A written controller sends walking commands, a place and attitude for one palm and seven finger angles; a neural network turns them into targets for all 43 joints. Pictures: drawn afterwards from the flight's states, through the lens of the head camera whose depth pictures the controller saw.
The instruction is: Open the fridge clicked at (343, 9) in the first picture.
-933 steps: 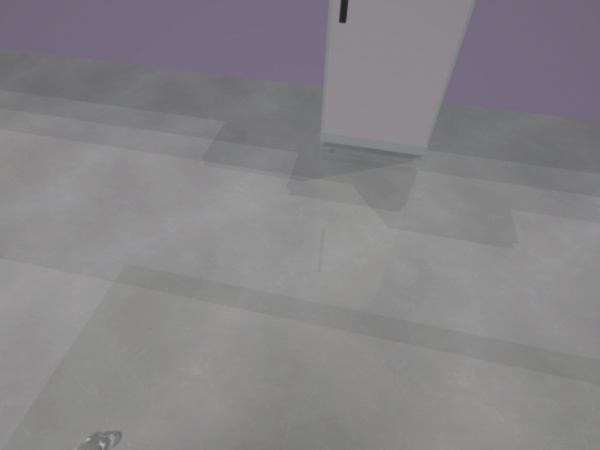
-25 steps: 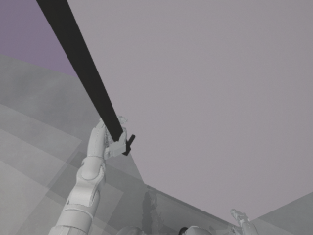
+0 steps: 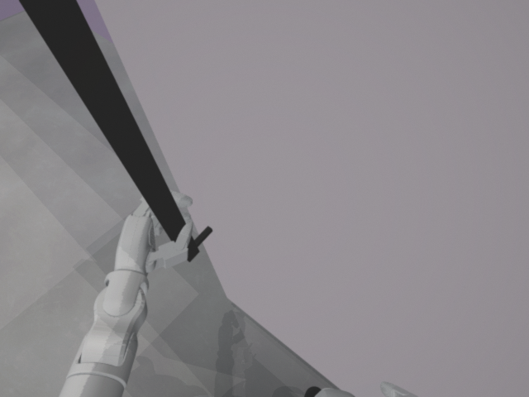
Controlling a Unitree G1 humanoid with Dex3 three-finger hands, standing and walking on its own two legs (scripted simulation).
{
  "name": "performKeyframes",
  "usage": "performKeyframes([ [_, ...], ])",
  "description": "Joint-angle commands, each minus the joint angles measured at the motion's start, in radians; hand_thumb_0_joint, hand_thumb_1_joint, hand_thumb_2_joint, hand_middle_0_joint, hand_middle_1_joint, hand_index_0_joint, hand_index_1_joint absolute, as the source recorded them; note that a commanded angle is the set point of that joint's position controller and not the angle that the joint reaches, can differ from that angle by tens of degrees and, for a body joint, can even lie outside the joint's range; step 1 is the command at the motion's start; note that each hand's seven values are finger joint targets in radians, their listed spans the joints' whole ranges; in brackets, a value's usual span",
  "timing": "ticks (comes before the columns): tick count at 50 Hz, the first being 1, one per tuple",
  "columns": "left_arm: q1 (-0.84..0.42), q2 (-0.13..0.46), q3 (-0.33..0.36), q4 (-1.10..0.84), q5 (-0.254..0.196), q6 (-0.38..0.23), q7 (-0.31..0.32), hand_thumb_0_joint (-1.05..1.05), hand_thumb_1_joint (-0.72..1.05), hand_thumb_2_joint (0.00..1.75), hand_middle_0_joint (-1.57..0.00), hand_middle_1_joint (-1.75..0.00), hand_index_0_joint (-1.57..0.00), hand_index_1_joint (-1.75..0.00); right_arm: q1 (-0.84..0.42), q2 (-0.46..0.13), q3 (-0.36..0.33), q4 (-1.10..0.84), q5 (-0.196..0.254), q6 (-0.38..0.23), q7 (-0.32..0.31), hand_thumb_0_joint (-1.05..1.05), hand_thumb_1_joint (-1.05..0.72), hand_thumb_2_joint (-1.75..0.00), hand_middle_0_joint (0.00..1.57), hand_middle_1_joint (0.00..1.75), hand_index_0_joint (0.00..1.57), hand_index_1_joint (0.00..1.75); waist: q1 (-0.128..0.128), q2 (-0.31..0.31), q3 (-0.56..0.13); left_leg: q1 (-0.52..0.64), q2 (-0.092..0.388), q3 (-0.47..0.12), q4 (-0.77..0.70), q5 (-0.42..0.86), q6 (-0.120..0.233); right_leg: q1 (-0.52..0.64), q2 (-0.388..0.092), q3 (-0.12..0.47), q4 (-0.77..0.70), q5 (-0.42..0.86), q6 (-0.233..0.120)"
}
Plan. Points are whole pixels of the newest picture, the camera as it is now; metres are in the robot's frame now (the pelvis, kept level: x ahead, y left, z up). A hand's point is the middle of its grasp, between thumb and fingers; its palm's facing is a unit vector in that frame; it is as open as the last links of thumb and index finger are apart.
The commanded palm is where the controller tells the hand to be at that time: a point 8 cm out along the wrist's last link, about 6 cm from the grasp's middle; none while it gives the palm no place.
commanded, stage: walk backward, drawing the door open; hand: left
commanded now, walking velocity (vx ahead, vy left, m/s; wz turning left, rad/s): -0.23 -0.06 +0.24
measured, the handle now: (161, 164) +0.37 +0.14 +0.15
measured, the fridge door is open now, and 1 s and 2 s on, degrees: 4 39 81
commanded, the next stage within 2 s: stop walking and hold the door back in 1.88 s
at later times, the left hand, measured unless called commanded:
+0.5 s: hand (140, 310) +0.22 +0.18 +0.03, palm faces +0.25 -0.95 -0.20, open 6.4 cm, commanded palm +0.17 +0.23 +0.02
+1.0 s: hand out of the picture +0.04 +0.20 +0.03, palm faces +0.33 -0.92 -0.21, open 5.9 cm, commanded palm -0.01 +0.24 +0.02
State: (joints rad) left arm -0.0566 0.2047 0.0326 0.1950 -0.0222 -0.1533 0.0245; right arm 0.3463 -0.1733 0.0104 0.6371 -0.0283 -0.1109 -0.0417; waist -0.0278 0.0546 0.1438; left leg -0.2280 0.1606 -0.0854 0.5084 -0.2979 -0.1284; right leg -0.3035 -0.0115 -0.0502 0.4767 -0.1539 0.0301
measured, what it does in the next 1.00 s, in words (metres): walks backwards: left foot, then right foot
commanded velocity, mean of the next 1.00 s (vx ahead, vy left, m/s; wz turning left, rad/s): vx -0.25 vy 0.07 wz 0.10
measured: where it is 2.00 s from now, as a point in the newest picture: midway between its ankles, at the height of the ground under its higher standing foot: outside the picture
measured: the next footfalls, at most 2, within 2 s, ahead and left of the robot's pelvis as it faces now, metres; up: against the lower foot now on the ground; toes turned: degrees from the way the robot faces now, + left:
left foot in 0.36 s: -0.03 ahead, +0.07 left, +0.00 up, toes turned +7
right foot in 0.64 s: -0.10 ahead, -0.16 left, +0.00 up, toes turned +6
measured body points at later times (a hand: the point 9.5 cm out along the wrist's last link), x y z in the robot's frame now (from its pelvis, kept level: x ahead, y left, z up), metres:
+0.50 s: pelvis -0.08 -0.02 +0.01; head -0.05 -0.04 +0.45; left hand +0.20 +0.23 +0.05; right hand +0.05 -0.22 -0.12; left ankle -0.07 +0.07 -0.73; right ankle -0.06 -0.14 -0.70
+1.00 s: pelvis -0.23 -0.02 +0.00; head -0.21 -0.03 +0.45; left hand +0.02 +0.24 +0.04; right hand -0.03 -0.27 -0.09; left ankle -0.28 +0.13 -0.72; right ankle -0.14 -0.16 -0.73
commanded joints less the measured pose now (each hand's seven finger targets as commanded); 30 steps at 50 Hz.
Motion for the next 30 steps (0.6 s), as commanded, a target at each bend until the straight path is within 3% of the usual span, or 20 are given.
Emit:
performKeyframes([
  [1,-0.033,0.181,0.138,-0.049,-0.011,-0.032,0.032,0.00,0.90,0.90,-0.45,-1.40,-0.45,-1.40,-0.155,-0.130,-0.082,-0.137,0.045,-0.009,-0.058,0.00,-0.90,-0.90,0.20,0.30,0.20,0.30,0.053,-0.376,-0.454,-0.243,-0.162,0.087,0.587,-0.346,0.081,0.365,-0.337,0.134,0.001,0.851,-0.187],
  [2,-0.053,0.181,0.146,-0.035,-0.003,-0.029,0.034,0.00,0.90,0.90,-0.45,-1.40,-0.45,-1.40,-0.160,-0.128,-0.059,-0.135,0.028,-0.014,-0.055,0.00,-0.90,-0.90,0.20,0.30,0.20,0.30,0.054,-0.302,-0.434,-0.321,-0.146,0.053,0.687,-0.349,0.078,0.380,-0.366,0.153,0.033,0.884,-0.232],
  [3,-0.096,0.158,0.133,-0.051,0.006,-0.039,0.045,0.00,0.90,0.90,-0.45,-1.40,-0.45,-1.40,-0.176,-0.105,-0.032,-0.124,0.022,-0.006,-0.053,0.00,-0.90,-0.90,0.20,0.30,0.20,0.30,0.040,-0.221,-0.406,-0.362,-0.137,0.058,0.738,-0.330,0.071,0.380,-0.366,0.130,0.040,0.873,-0.249],
  [4,-0.112,0.164,0.156,-0.034,0.009,-0.048,0.060,0.00,0.90,0.90,-0.45,-1.40,-0.45,-1.40,-0.180,-0.112,-0.018,-0.118,0.014,-0.001,-0.049,0.00,-0.90,-0.90,0.20,0.30,0.20,0.30,0.038,-0.160,-0.392,-0.349,-0.137,0.068,0.736,-0.308,0.068,0.346,-0.347,0.105,0.021,0.828,-0.239],
  [7,-0.205,0.162,0.162,-0.014,0.000,-0.059,0.084,0.00,0.90,0.90,-0.45,-1.40,-0.45,-1.40,-0.190,-0.132,-0.006,-0.112,0.015,0.010,-0.049,0.00,-0.90,-0.90,0.20,0.30,0.20,0.30,0.025,-0.144,-0.396,-0.253,-0.139,0.086,0.613,-0.250,0.075,0.252,-0.335,0.079,-0.020,0.713,-0.215],
  [10,-0.191,0.155,0.167,-0.010,-0.011,-0.060,0.098,0.00,0.90,0.90,-0.45,-1.40,-0.45,-1.40,-0.184,-0.139,-0.002,-0.121,0.020,0.023,-0.047,0.00,-0.90,-0.90,0.20,0.30,0.20,0.30,0.036,-0.217,-0.411,-0.168,-0.147,0.098,0.469,-0.198,0.088,0.185,-0.322,0.095,-0.069,0.514,-0.207],
  [11,-0.203,0.158,0.168,-0.027,-0.013,-0.059,0.101,0.00,0.90,0.90,-0.45,-1.40,-0.45,-1.40,-0.188,-0.142,-0.002,-0.123,0.020,0.025,-0.047,0.00,-0.90,-0.90,0.20,0.30,0.20,0.30,0.040,-0.216,-0.417,-0.149,-0.150,0.099,0.414,-0.184,0.092,0.179,-0.318,0.110,-0.083,0.449,-0.208],
  [13,-0.223,0.171,0.172,-0.058,-0.014,-0.062,0.109,0.00,0.90,0.90,-0.45,-1.40,-0.45,-1.40,-0.188,-0.146,-0.001,-0.121,0.022,0.029,-0.050,0.00,-0.90,-0.90,0.20,0.30,0.20,0.30,0.039,-0.181,-0.432,-0.116,-0.139,0.094,0.246,-0.131,0.097,0.205,-0.309,0.111,-0.076,0.378,-0.199],
  [15,-0.228,0.176,0.164,-0.069,-0.018,-0.059,0.115,0.00,0.90,0.90,-0.45,-1.40,-0.45,-1.40,-0.181,-0.156,-0.001,-0.114,0.023,0.038,-0.056,0.00,-0.90,-0.90,0.20,0.30,0.20,0.30,0.031,-0.138,-0.438,-0.027,-0.138,0.094,0.026,-0.009,0.103,0.189,-0.277,0.117,-0.073,0.265,-0.162],
  [16,-0.246,0.176,0.151,-0.084,-0.026,-0.055,0.114,0.00,0.90,0.90,-0.45,-1.40,-0.45,-1.40,-0.180,-0.167,-0.008,-0.114,0.024,0.044,-0.059,0.00,-0.90,-0.90,0.20,0.30,0.20,0.30,0.023,-0.109,-0.429,0.055,-0.119,0.087,-0.092,0.099,0.112,0.143,-0.237,0.109,-0.052,0.164,-0.121],
  [17,-0.271,0.175,0.136,-0.116,-0.038,-0.058,0.109,0.00,0.90,0.90,-0.45,-1.40,-0.45,-1.40,-0.208,-0.195,-0.013,-0.138,0.026,0.049,-0.063,0.00,-0.90,-0.90,0.20,0.30,0.20,0.30,0.030,0.032,-0.405,0.047,-0.016,-0.029,-0.184,0.256,0.152,0.120,-0.135,0.040,0.008,0.016,-0.062],
  [18,-0.259,0.167,0.126,-0.096,-0.033,-0.060,0.108,0.00,0.90,0.90,-0.45,-1.40,-0.45,-1.40,-0.213,-0.207,-0.015,-0.151,0.031,0.055,-0.062,0.00,-0.90,-0.90,0.20,0.30,0.20,0.30,0.054,0.158,-0.366,0.021,0.094,-0.147,-0.178,0.425,0.225,0.076,-0.045,0.010,0.076,-0.055,-0.010],
  [19,-0.221,0.124,0.086,-0.020,-0.027,-0.057,0.105,0.00,0.90,0.90,-0.45,-1.40,-0.45,-1.40,-0.227,-0.165,0.008,-0.134,0.022,0.059,-0.062,0.00,-0.90,-0.90,0.20,0.30,0.20,0.30,0.043,0.253,-0.337,-0.073,0.153,-0.220,-0.212,0.495,0.266,0.074,-0.012,0.005,0.216,-0.214,-0.015],
  [20,-0.244,0.139,0.099,-0.012,-0.013,-0.050,0.104,0.00,0.90,0.90,-0.45,-1.40,-0.45,-1.40,-0.224,-0.163,0.004,-0.123,0.013,0.064,-0.063,0.00,-0.90,-0.90,0.20,0.30,0.20,0.30,0.036,0.243,-0.315,-0.107,0.175,-0.246,-0.229,0.521,0.285,0.054,-0.003,0.023,0.337,-0.298,-0.021],
  [22,-0.272,0.160,0.123,-0.029,-0.021,-0.057,0.099,0.00,0.90,0.90,-0.45,-1.40,-0.45,-1.40,-0.198,-0.165,-0.018,-0.116,0.023,0.066,-0.058,0.00,-0.90,-0.90,0.20,0.30,0.20,0.30,0.036,0.127,-0.340,0.033,0.149,-0.208,-0.147,0.659,0.301,-0.014,0.003,0.034,0.321,-0.294,-0.014],
  [23,-0.251,0.122,0.092,0.015,-0.018,-0.048,0.095,0.00,0.90,0.90,-0.45,-1.40,-0.45,-1.40,-0.179,-0.181,-0.029,-0.102,0.023,0.064,-0.057,0.00,-0.90,-0.90,0.20,0.30,0.20,0.30,0.029,0.092,-0.336,0.102,0.127,-0.181,-0.119,0.721,0.290,-0.042,0.007,0.032,0.287,-0.289,-0.005],
  [26,-0.232,0.101,0.061,0.047,-0.016,-0.035,0.085,0.00,0.90,0.90,-0.45,-1.40,-0.45,-1.40,-0.149,-0.185,-0.039,-0.090,0.026,0.063,-0.050,0.00,-0.90,-0.90,0.20,0.30,0.20,0.30,0.020,0.088,-0.384,0.221,0.084,-0.135,-0.084,0.752,0.268,-0.034,0.019,0.014,0.153,-0.247,0.004],
  [29,-0.199,0.131,0.079,0.048,-0.013,-0.042,0.082,0.00,0.90,0.90,-0.45,-1.40,-0.45,-1.40,-0.159,-0.186,-0.036,-0.095,0.029,0.061,-0.046,0.00,-0.90,-0.90,0.20,0.30,0.20,0.30,0.025,0.109,-0.407,0.236,0.051,-0.116,-0.053,0.721,0.235,0.031,0.010,0.018,-0.014,-0.148,-0.005],
  [30,-0.186,0.154,0.099,0.040,-0.012,-0.045,0.083,0.00,0.90,0.90,-0.45,-1.40,-0.45,-1.40,-0.169,-0.185,-0.033,-0.103,0.031,0.061,-0.046,0.00,-0.90,-0.90,0.20,0.30,0.20,0.30,0.030,0.098,-0.412,0.202,0.035,-0.099,-0.036,0.694,0.220,0.078,-0.003,0.030,-0.063,-0.044,-0.012],
])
